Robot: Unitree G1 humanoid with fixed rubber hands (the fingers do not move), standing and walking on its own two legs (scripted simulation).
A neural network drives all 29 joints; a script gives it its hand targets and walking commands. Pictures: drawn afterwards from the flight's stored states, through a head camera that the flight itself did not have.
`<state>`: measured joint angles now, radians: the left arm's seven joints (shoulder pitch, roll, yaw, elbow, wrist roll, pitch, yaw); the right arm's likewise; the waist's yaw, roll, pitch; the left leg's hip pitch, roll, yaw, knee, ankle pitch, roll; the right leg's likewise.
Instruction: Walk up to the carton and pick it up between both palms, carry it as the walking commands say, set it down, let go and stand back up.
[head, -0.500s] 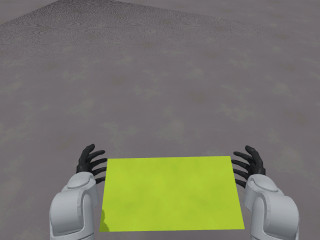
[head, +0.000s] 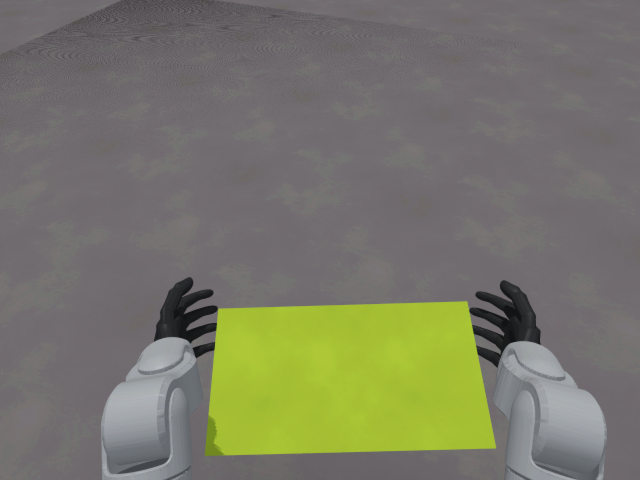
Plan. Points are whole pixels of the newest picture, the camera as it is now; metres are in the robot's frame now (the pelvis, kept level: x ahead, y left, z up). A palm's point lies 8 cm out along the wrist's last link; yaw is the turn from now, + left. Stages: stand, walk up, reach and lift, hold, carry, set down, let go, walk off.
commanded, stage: carry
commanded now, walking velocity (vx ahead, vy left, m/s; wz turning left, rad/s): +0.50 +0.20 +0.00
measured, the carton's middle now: (343, 380) +0.25 -0.01 +0.00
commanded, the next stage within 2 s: none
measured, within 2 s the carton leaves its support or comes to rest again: neither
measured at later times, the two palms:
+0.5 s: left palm (139, 182) +0.51 +0.29 +0.11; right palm (376, 183) +0.52 -0.07 +0.10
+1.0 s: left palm (130, 90) +0.81 +0.40 +0.12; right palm (307, 86) +0.83 +0.04 +0.11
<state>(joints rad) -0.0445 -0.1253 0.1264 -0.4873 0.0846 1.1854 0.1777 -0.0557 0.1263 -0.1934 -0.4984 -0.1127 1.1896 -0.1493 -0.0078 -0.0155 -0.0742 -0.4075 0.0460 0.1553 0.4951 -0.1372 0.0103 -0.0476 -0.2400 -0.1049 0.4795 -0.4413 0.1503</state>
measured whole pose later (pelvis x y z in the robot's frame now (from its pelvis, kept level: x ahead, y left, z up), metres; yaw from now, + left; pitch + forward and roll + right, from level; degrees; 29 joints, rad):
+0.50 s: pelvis +0.26 +0.11 +0.01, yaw +0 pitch +3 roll +4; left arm -0.07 -0.13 0.14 -0.51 0.07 1.17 0.18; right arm -0.08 0.13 -0.18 -0.52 -0.13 1.18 -0.16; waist 0.02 -0.02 -0.05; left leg -0.46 0.01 0.15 0.50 -0.20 -0.01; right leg 0.05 -0.23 -0.15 0.36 -0.43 0.13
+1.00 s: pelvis +0.58 +0.22 +0.02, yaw +2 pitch +3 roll +2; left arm -0.02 -0.13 0.15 -0.45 0.08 1.14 0.16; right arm -0.05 0.13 -0.18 -0.46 -0.11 1.18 -0.14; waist 0.02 0.00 -0.12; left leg -0.44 -0.03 0.05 1.04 -0.37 -0.03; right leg -0.15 -0.12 -0.15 0.41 -0.29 0.02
